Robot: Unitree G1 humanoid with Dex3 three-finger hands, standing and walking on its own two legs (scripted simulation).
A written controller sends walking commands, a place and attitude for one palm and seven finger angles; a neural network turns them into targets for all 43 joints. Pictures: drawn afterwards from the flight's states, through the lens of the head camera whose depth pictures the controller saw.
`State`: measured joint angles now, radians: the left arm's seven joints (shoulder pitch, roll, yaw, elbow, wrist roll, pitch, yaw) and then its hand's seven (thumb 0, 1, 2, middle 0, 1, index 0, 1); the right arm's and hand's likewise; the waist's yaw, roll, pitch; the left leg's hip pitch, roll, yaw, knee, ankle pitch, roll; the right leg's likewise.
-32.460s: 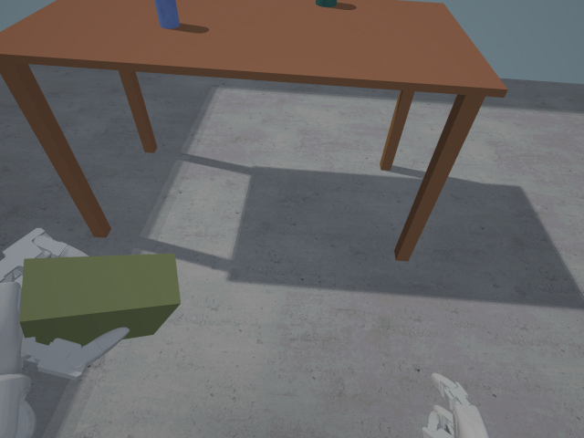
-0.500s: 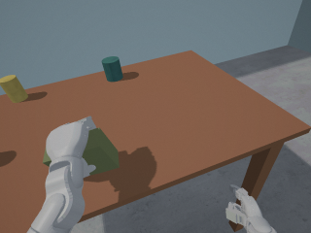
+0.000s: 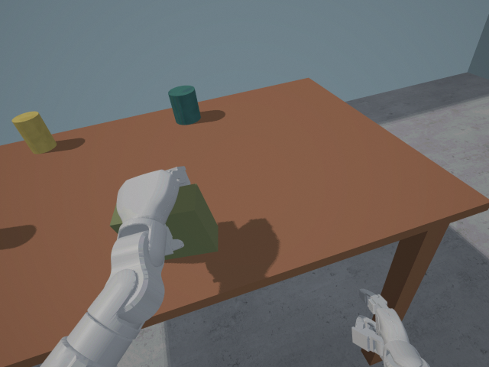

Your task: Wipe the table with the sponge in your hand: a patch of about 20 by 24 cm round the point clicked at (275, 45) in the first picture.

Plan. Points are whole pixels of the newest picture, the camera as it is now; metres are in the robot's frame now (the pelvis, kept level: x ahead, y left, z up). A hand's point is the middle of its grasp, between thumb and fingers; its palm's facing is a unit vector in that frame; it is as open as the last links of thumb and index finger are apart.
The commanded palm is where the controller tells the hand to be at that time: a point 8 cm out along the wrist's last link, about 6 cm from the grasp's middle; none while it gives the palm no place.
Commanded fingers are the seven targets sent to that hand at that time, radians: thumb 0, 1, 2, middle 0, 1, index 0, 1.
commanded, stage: slide across to the third lane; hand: left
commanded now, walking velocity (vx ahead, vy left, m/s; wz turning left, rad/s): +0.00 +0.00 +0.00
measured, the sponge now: (174, 232) +0.30 +0.18 +0.10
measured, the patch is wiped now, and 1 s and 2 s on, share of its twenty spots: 0.65 0.75 0.95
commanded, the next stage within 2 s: wipe forward along the third lane in 0.16 s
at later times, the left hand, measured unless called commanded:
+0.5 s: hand (188, 203) +0.32 +0.15 +0.15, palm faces +0.16 -0.18 -0.97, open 9.8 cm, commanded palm +0.29 +0.16 +0.20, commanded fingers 0.00 0.10 1.30 -1.20 -1.60 -1.20 -1.60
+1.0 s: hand (185, 189) +0.37 +0.17 +0.14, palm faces +0.07 -0.10 -0.99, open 9.8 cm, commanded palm +0.34 +0.18 +0.18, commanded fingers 0.00 0.10 1.30 -1.20 -1.60 -1.20 -1.60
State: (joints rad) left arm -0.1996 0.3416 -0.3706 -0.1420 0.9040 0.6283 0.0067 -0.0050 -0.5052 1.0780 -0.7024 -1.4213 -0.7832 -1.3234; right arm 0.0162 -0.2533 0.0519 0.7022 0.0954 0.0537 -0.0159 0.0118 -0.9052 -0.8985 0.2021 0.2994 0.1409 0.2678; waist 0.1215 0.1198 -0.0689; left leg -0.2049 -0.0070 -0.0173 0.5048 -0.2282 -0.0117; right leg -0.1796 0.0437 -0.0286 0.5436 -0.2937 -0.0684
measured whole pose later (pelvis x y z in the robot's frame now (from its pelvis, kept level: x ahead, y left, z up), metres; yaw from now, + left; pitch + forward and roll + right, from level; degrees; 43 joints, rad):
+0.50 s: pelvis +0.00 -0.01 +0.00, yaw -1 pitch -4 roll +1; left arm -0.33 0.31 -0.38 0.03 0.88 0.64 0.00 -0.02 -0.52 1.08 -0.73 -1.40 -0.81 -1.30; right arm -0.01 -0.25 0.06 0.68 0.10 0.09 -0.03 0.01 -0.91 -0.90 0.20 0.30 0.20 0.29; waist 0.09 0.11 -0.07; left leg -0.20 0.01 -0.01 0.47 -0.21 -0.02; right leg -0.18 0.06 -0.02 0.51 -0.27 -0.08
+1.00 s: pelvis +0.00 -0.01 +0.00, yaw -1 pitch -1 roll +1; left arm -0.54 0.27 -0.34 0.39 0.93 0.70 -0.02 -0.01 -0.52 1.08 -0.73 -1.40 -0.81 -1.30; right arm 0.04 -0.28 0.06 0.72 0.10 0.11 -0.04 0.01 -0.91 -0.90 0.20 0.30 0.19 0.29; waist 0.06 0.10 -0.11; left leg -0.24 0.01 0.00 0.47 -0.20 -0.02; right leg -0.23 0.06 -0.01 0.51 -0.27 -0.08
